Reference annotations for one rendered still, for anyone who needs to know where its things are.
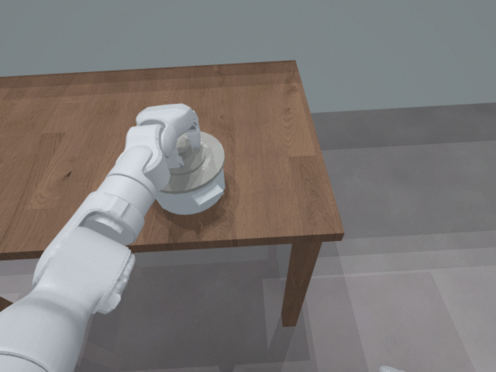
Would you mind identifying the table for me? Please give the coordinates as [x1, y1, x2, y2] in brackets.
[0, 60, 344, 327]

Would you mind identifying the left robot upper arm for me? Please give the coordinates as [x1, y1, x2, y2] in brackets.
[0, 225, 136, 372]

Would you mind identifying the lid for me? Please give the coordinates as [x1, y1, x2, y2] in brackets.
[160, 131, 225, 195]

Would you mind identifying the left robot hand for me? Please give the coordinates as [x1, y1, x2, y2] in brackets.
[136, 104, 201, 169]

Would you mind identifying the knob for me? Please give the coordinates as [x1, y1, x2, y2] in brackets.
[176, 137, 192, 160]

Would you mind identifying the pot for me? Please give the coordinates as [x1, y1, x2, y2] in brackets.
[156, 169, 226, 215]

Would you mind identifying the left robot forearm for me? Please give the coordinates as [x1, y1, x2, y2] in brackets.
[33, 116, 177, 288]

